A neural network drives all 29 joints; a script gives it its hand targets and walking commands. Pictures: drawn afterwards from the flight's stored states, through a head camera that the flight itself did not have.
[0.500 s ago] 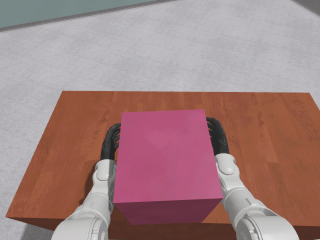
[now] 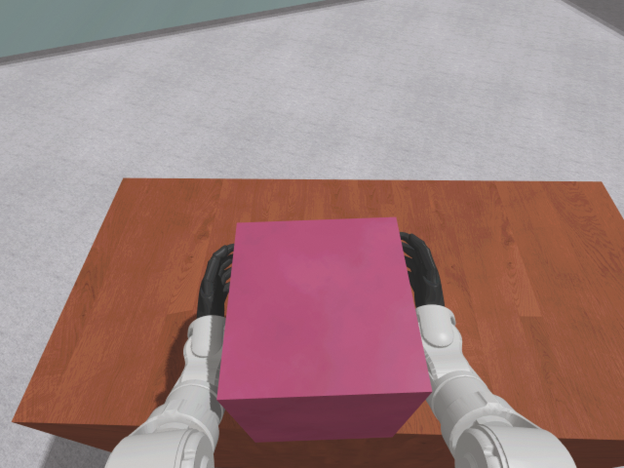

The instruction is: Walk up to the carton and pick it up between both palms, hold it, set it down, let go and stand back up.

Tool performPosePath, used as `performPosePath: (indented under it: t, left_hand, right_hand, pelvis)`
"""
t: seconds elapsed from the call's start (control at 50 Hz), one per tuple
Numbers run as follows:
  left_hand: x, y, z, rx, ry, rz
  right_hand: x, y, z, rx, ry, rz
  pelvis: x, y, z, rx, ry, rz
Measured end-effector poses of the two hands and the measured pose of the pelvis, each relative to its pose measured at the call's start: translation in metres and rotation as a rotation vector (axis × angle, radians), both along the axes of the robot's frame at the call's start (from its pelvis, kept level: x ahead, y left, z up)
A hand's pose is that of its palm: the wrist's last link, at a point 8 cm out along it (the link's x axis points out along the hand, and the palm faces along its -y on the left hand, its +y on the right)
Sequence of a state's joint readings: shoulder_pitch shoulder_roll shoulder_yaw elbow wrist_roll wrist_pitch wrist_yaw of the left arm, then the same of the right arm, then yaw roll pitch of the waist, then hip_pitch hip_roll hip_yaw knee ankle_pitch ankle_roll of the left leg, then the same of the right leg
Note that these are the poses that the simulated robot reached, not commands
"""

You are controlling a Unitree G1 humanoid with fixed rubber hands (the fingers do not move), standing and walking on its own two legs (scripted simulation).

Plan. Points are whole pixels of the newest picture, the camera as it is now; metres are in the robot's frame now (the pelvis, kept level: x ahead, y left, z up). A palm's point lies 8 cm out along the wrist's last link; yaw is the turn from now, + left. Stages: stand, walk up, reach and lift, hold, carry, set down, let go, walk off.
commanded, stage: reach and lift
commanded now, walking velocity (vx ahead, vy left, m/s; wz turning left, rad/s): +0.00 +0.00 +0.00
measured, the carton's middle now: (320, 338) +0.31 +0.02 -0.03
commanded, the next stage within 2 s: none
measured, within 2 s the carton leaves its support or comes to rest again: leaves its support in 0.82 s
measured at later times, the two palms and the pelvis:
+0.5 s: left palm (214, 305) +0.36 +0.16 -0.01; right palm (424, 293) +0.36 -0.13 +0.00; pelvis +0.00 +0.00 +0.00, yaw +0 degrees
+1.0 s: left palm (208, 302) +0.35 +0.16 +0.02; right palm (431, 286) +0.35 -0.13 +0.03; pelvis +0.00 +0.00 +0.00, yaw +0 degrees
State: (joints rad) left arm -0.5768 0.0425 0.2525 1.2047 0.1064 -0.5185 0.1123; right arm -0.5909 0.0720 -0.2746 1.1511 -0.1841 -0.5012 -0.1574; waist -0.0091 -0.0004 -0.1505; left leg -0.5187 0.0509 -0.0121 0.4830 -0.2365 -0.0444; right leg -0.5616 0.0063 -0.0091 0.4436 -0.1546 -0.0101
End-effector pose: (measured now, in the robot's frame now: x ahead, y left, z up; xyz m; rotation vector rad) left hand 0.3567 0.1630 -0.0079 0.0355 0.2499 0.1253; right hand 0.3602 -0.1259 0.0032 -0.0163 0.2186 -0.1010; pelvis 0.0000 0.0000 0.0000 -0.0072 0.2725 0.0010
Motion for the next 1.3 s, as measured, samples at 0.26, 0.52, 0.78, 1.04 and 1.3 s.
performPosePath:
  t: [0.26, 0.52, 0.78, 1.04, 1.3]
  left_hand:
    - [0.0, 0.0, 0.0, -0.004, 0.0, 0.003]
    - [-0.001, 0.0, 0.0, -0.012, 0.003, 0.009]
    - [-0.009, 0.003, 0.001, -0.038, 0.001, 0.04]
    - [-0.01, -0.001, 0.033, -0.022, -0.068, 0.023]
    - [-0.005, -0.007, 0.06, 0.012, -0.094, -0.01]
  right_hand:
    - [0.0, 0.0, 0.0, 0.0, 0.002, -0.001]
    - [0.0, 0.001, 0.0, -0.004, 0.006, 0.001]
    - [-0.001, 0.003, 0.006, -0.045, 0.006, 0.031]
    - [-0.008, -0.001, 0.034, -0.049, -0.06, 0.016]
    - [-0.012, -0.006, 0.053, -0.05, -0.083, -0.008]
  pelvis:
    - [0.0, 0.0, 0.0, 0.0, 0.0, 0.0]
    - [0.0, 0.0, 0.0, 0.0, 0.0, 0.0]
    - [0.001, 0.0, 0.0, 0.0, 0.0, 0.001]
    - [-0.006, 0.0, 0.001, 0.0, -0.046, 0.001]
    - [-0.013, 0.0, 0.002, 0.0, -0.109, 0.002]
